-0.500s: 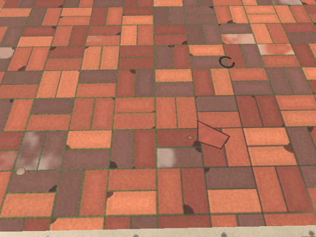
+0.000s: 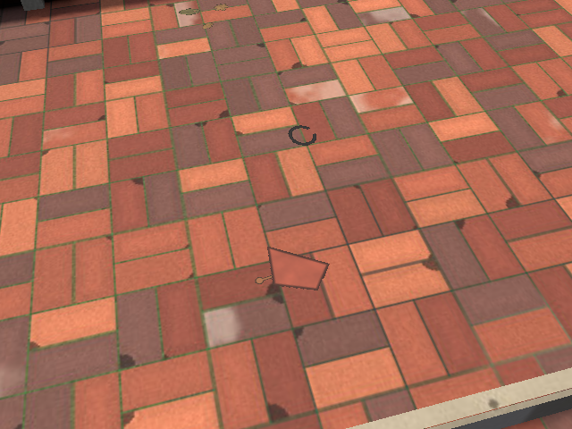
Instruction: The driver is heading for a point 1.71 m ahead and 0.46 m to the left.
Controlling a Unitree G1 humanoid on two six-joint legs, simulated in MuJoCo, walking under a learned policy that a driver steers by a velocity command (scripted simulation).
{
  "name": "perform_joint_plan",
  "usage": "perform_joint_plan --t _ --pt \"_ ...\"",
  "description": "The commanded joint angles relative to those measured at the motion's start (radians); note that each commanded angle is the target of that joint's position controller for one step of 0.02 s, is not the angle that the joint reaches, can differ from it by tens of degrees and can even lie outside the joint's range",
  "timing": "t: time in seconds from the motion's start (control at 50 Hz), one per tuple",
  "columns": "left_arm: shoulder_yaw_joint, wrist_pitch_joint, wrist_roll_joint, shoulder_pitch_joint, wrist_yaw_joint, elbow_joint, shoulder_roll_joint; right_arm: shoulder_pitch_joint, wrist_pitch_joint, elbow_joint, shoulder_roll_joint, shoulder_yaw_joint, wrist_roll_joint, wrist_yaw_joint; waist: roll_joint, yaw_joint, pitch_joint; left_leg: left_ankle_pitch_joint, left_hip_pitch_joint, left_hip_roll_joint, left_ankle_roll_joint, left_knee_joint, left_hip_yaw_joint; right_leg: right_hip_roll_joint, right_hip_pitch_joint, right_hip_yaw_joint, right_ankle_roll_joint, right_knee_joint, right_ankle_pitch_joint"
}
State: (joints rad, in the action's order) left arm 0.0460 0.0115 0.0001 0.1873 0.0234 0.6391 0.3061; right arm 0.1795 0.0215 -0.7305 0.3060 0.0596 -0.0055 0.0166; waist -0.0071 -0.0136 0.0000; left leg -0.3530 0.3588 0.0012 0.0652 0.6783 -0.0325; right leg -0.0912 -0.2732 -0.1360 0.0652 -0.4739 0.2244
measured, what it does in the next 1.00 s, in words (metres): climbs, turning left: left foot, then right foot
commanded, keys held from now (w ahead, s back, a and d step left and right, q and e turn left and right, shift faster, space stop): w+q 0.94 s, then w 0.02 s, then w+e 0.04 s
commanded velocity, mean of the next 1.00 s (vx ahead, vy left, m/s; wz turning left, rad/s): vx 0.44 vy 0.00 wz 0.42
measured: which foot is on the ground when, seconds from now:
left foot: up 0.00-0.06, down 0.08-0.44, up 0.46-0.90, down 0.92-1.00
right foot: down 0.00-0.08, up 0.10-0.42, down 0.44-0.94, up 0.96-1.00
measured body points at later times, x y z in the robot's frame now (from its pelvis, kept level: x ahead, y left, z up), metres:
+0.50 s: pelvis +0.15 +0.00 -0.01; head +0.17 +0.00 +0.44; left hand +0.29 +0.28 -0.08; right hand +0.27 -0.27 -0.13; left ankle +0.01 +0.12 -0.69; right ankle +0.21 -0.10 -0.74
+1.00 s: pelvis +0.38 +0.14 +0.03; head +0.41 +0.15 +0.48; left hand +0.26 +0.38 -0.10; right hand +0.68 +0.05 -0.03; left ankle +0.43 +0.24 -0.62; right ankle +0.27 -0.09 -0.59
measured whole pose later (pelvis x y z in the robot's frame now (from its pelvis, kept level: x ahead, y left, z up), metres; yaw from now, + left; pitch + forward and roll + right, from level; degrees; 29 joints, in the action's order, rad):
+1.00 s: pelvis +0.38 +0.14 +0.03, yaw +29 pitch +2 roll +1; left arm 0.03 -0.05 0.00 0.39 0.00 0.87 0.25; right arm 0.09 0.02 -0.51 0.24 -0.01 -0.01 -0.04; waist 0.00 -0.02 0.03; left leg -0.40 0.72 0.06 -0.13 1.07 0.13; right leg 0.06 -0.20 -0.05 0.02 -1.12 0.27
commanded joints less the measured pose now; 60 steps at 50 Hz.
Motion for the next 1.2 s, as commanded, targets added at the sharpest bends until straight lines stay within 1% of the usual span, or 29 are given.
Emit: perform_joint_plan --t 0.02,0.06,0.08,0.1,0.12,0.14,0.28,0.34,0.4,0.44,0.46,0.48,0.5,0.54,0.62,0.72,0.8,0.82,0.88,0.92,0.94,0.96,0.98,1.0,1.02,1.04,1.08,1.12,1.2 --pt "0.028 -0.018 -0.004 0.008 -0.005 -0.042 0.144 -0.039 0.047 0.074 0.059 0.004 -0.01 -0.015 0.145 -0.018 -0.012 0.05 -0.088 0.003 -0.055 -0.153 0.051 0.257 -0.011 -0.267 0.147 0.198 0.329" --pt "0.01 -0.031 -0.011 -0.003 -0.008 -0.042 0.108 0.02 0.064 0.055 0.055 -0.002 -0.007 -0.016 0.105 0.015 -0.002 0.08 -0.208 -0.008 -0.104 -0.268 0.015 0.214 -0.065 -0.224 0.108 0.137 0.309" --pt "-0.006 -0.042 -0.021 -0.033 -0.01 -0.056 0.061 0.075 0.071 0.048 0.08 -0.002 0.0 -0.012 0.03 0.031 -0.013 0.075 -0.277 -0.107 -0.145 -0.32 -0.12 0.161 -0.12 -0.146 0.063 -0.002 0.242" --pt "-0.008 -0.062 -0.024 -0.041 -0.01 -0.094 0.037 0.123 0.07 0.033 0.185 0.025 0.009 -0.013 -0.173 0.007 0.006 -0.051 -0.323 -0.234 -0.256 -0.421 -0.382 0.017 -0.267 0.06 -0.01 -0.197 0.211" --pt "0.009 -0.08 -0.009 -0.098 -0.005 -0.112 0.106 0.159 0.069 0.032 0.194 0.035 0.013 -0.021 -0.216 0.057 0.072 -0.118 -0.319 -0.352 -0.356 -0.51 -0.596 0.038 -0.387 0.086 -0.044 -0.316 0.308" --pt "0.027 -0.093 0.012 -0.123 -0.008 -0.116 0.15 0.186 0.071 0.025 0.167 0.029 0.008 -0.02 -0.173 0.073 0.103 -0.142 -0.342 -0.365 -0.371 -0.519 -0.62 0.071 -0.468 0.056 -0.05 -0.433 0.329" --pt "-0.003 -0.126 -0.009 -0.182 -0.049 -0.097 0.003 0.158 0.032 0.058 0.118 0.025 -0.009 0.018 -0.122 0.06 0.021 0.371 -0.291 -0.127 -0.258 -0.448 -0.239 0.046 -0.289 0.15 -0.117 -0.243 0.02" --pt "0.002 -0.114 0.009 -0.172 -0.047 -0.09 0.015 0.18 0.013 0.073 0.143 0.039 -0.017 0.02 -0.181 0.058 -0.018 0.394 -0.186 -0.145 -0.257 -0.398 -0.265 0.013 -0.105 0.164 -0.131 -0.17 -0.013" --pt "0.033 -0.103 0.015 -0.075 -0.04 -0.077 0.071 0.127 0.008 0.108 0.128 0.037 -0.033 0.023 -0.167 -0.031 -0.041 0.422 -0.148 -0.144 -0.209 -0.297 -0.321 0.029 0.071 0.133 -0.094 -0.008 -0.099" --pt "0.066 -0.102 -0.005 0.162 -0.025 -0.033 0.136 0.089 0.011 0.147 0.055 0.015 -0.023 0.019 -0.05 -0.142 -0.201 0.37 0.017 -0.037 -0.133 0.088 -0.25 0.166 0.45 0.018 -0.027 0.064 -0.09" --pt "0.081 -0.096 -0.028 0.245 -0.022 -0.021 0.24 0.161 0.025 0.189 -0.071 -0.022 -0.01 0.019 0.256 -0.086 -0.272 -0.247 0.3 0.107 -0.076 0.408 -0.167 0.471 0.644 -0.423 0.101 0.14 -0.13" --pt "0.078 -0.096 -0.03 0.214 -0.03 -0.01 0.208 0.26 0.026 0.168 0.027 -0.003 -0.049 0.018 0.234 -0.038 -0.226 -0.251 0.433 0.034 -0.052 0.615 -0.17 0.558 0.55 -0.663 0.199 0.213 0.265" --pt "0.058 -0.091 -0.013 0.164 -0.028 -0.02 0.124 0.201 0.017 0.154 0.081 0.013 -0.054 0.014 0.14 -0.046 -0.079 -0.163 0.511 -0.023 -0.045 0.717 -0.131 0.513 0.449 -0.552 0.19 0.238 0.45" --pt "0.035 -0.077 -0.01 0.119 -0.02 -0.001 0.057 0.124 0.011 0.157 0.055 0.011 -0.026 0.005 0.1 -0.034 0.066 -0.043 0.546 -0.059 -0.032 0.803 -0.072 0.394 0.276 -0.31 0.14 0.259 0.344" --pt "0.029 -0.079 -0.031 0.177 -0.011 0.073 0.051 0.07 -0.005 0.182 -0.058 -0.022 -0.03 -0.008 0.142 -0.023 0.105 -0.054 0.66 -0.046 -0.006 1.229 -0.02 0.399 0.157 -0.123 0.163 0.298 0.087" --pt "-0.009 -0.056 -0.024 0.265 0.004 0.177 -0.019 -0.075 -0.017 0.29 -0.116 -0.078 -0.025 0.0 0.061 0.006 0.155 -0.051 1.063 -0.048 -0.029 1.456 -0.084 0.417 0.217 0.04 0.108 0.272 0.038" --pt "-0.009 -0.044 -0.028 0.235 0.043 0.186 0.049 -0.209 -0.002 0.391 -0.095 -0.108 0.013 -0.043 0.035 0.011 0.088 0.141 0.76 -0.089 -0.007 0.946 0.12 0.302 0.0 0.224 0.087 0.342 -0.085" --pt "0.001 -0.047 -0.002 0.262 0.053 0.202 0.088 -0.274 0.003 0.436 -0.119 -0.118 -0.003 -0.055 0.093 0.0 0.069 0.09 0.561 -0.111 -0.028 0.745 0.147 0.335 -0.055 0.223 0.104 0.466 -0.151" --pt "0.022 -0.053 0.019 0.283 0.045 0.228 0.224 -0.181 0.012 0.388 -0.04 -0.068 -0.01 -0.058 0.196 0.074 -0.115 -0.054 0.235 0.052 -0.146 0.538 0.296 0.377 0.266 0.309 0.106 0.226 -1.438" --pt "0.04 -0.021 0.015 0.213 0.028 0.209 0.262 0.094 0.0 0.326 0.086 -0.015 -0.034 -0.075 0.259 0.223 -0.276 0.022 0.034 0.108 -0.239 0.193 0.183 0.393 0.47 0.296 0.051 -0.151 -1.657" --pt "0.03 -0.038 0.007 0.24 0.032 0.163 0.195 0.207 -0.009 0.282 0.165 0.021 -0.039 -0.075 0.146 0.223 -0.33 0.066 -0.292 0.037 -0.286 0.083 -0.148 0.338 0.197 0.222 0.008 -0.454 -1.059" --pt "-0.018 -0.077 -0.042 0.29 -0.012 0.085 0.012 0.209 -0.004 0.242 0.26 0.042 -0.031 -0.062 -0.332 0.09 -0.478 -0.131 -0.582 -0.261 -0.465 -0.232 -0.895 0.039 -0.27 0.092 -0.038 -0.872 0.085" --pt "0.023 -0.124 -0.023 0.252 -0.056 0.13 0.101 0.232 0.01 0.231 0.141 0.01 0.014 -0.041 -0.143 0.131 -0.505 -0.131 -0.521 -0.32 -0.421 -0.372 -1.026 0.049 -0.339 -0.115 -0.014 -1.173 0.074" --pt "0.029 -0.129 0.029 0.162 -0.067 0.099 0.085 0.224 0.029 0.179 0.079 -0.014 0.014 -0.051 -0.064 0.108 -0.294 -0.12 -0.366 -0.325 -0.361 -0.371 -0.867 0.07 -0.438 -0.061 0.005 -1.257 0.06" --pt "0.007 -0.129 0.03 0.09 -0.053 0.057 0.032 0.203 0.047 0.14 0.058 -0.016 -0.006 -0.06 0.051 0.079 -0.104 -0.007 -0.212 -0.292 -0.321 -0.338 -0.684 0.111 -0.495 -0.004 0.022 -1.275 0.086" --pt "-0.005 -0.122 0.035 0.073 -0.045 0.052 -0.006 0.158 0.058 0.107 0.008 -0.028 0.009 -0.063 0.059 0.03 -0.017 0.092 -0.081 -0.247 -0.303 -0.311 -0.481 0.149 -0.505 0.011 0.038 -1.274 0.066" --pt "-0.024 -0.096 0.048 0.129 -0.044 0.056 -0.039 0.103 0.071 0.06 -0.082 -0.041 0.022 -0.068 -0.015 -0.038 0.024 0.186 0.023 -0.15 -0.252 -0.334 -0.211 0.166 -0.449 -0.042 0.054 -1.184 -0.029" --pt "-0.015 -0.073 0.045 0.126 -0.03 0.063 -0.002 0.061 0.087 0.053 -0.055 -0.031 0.009 -0.062 -0.005 -0.054 0.044 0.339 0.031 -0.134 -0.239 -0.395 -0.093 0.151 -0.434 -0.046 0.009 -0.978 -0.079" --pt "-0.002 -0.068 0.015 0.03 -0.021 0.032 0.005 0.096 0.102 0.008 0.014 -0.015 0.031 -0.022 -0.081 -0.024 0.017 0.838 -0.063 -0.092 -0.148 -0.456 0.123 0.09 -0.401 0.083 -0.041 -0.642 -0.237"
Next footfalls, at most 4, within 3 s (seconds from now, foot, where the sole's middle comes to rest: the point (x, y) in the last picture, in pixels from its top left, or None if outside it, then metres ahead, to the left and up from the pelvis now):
0.08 left None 0.04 0.13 -0.78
0.44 right None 0.25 -0.09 -0.78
0.92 left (189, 425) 0.46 0.26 -0.66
1.46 right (210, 297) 0.78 0.25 -0.66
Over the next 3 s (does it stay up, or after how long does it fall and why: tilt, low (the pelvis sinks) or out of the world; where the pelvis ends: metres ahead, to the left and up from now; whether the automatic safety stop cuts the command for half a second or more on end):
stays up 1.00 0.31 0.09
